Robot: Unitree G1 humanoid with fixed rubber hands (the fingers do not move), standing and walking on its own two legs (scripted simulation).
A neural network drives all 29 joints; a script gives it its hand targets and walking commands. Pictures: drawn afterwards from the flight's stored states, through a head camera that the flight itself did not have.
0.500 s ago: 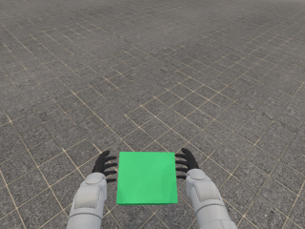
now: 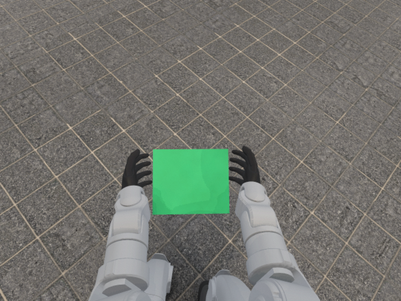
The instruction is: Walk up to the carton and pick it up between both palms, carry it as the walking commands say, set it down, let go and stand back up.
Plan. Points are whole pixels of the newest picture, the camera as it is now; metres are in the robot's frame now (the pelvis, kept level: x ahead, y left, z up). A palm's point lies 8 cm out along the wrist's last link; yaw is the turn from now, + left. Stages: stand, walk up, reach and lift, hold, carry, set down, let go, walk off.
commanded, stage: set down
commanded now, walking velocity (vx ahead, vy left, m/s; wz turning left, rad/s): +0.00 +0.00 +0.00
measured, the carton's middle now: (190, 180) +0.40 +0.05 -0.15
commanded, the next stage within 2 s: none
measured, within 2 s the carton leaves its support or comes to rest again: neither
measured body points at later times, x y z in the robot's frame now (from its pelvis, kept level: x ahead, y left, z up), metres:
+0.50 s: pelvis +0.00 +0.02 -0.07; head +0.17 +0.04 +0.35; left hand +0.37 +0.17 -0.14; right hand +0.41 -0.08 -0.13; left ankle +0.11 +0.12 -0.69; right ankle +0.04 -0.08 -0.69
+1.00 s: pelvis +0.00 +0.01 -0.14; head +0.22 +0.04 +0.26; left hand +0.40 +0.18 -0.23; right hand +0.44 -0.07 -0.21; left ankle +0.11 +0.12 -0.69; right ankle +0.04 -0.09 -0.69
